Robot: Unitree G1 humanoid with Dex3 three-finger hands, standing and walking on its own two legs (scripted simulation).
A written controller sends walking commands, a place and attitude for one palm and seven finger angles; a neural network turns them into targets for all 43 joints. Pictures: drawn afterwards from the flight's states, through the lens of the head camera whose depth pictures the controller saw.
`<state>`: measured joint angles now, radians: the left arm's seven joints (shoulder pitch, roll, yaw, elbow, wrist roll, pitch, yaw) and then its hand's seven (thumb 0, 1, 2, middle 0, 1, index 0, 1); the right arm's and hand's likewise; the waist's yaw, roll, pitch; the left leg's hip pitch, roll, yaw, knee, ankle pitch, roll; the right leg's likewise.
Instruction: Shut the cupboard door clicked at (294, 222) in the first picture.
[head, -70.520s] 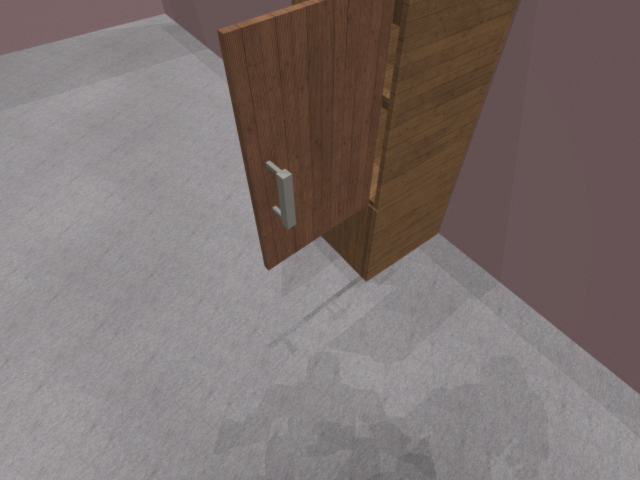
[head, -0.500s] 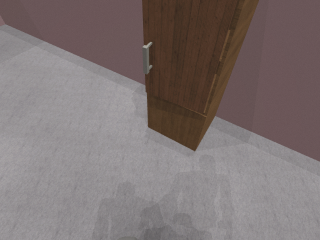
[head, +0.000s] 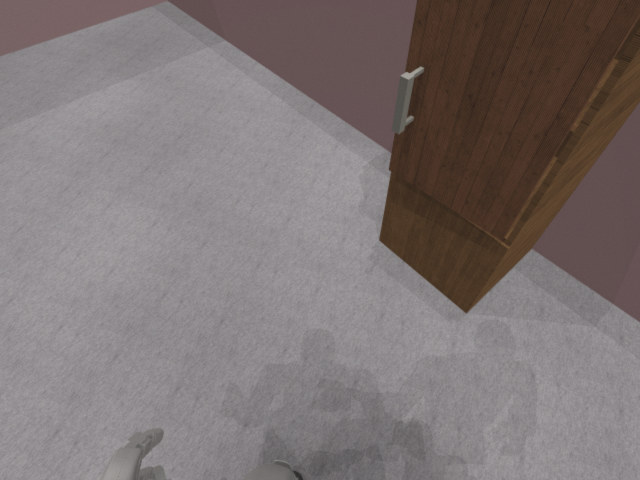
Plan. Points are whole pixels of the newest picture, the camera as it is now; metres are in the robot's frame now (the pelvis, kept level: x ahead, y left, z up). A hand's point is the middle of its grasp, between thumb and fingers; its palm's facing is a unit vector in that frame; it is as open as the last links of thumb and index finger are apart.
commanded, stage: walk to a spot facing it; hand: left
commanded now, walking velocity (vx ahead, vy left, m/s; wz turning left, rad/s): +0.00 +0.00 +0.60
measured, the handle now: (408, 100) +0.90 -0.17 -0.07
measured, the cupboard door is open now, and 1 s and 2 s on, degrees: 4 4 4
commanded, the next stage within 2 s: turn to face it in 1.46 s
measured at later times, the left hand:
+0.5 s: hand out of the picture +0.00 +0.23 -0.16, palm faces +0.36 -0.89 -0.29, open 7.4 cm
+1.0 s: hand out of the picture -0.04 +0.22 -0.18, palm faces +0.65 -0.73 -0.22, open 7.4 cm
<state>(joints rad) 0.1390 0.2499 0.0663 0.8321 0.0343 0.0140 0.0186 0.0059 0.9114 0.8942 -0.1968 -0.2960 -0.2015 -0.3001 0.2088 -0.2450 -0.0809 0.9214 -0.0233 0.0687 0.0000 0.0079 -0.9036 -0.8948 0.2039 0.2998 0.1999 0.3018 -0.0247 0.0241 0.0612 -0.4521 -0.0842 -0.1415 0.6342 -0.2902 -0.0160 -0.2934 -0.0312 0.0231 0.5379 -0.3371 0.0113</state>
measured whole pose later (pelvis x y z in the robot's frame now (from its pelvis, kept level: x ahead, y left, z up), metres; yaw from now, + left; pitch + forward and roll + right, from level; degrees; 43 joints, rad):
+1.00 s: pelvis +0.09 +0.06 +0.00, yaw +39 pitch +1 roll +1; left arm 0.31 0.23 0.09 0.97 0.03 0.02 -0.02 0.01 0.91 0.89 -0.20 -0.30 -0.20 -0.30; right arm 0.17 -0.21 -0.04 0.88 -0.03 -0.03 0.02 0.01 -0.91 -0.90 0.20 0.30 0.20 0.30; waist 0.01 -0.05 0.10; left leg -0.33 0.02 0.10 0.62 -0.31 0.02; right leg -0.39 -0.16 -0.10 1.08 -0.49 0.05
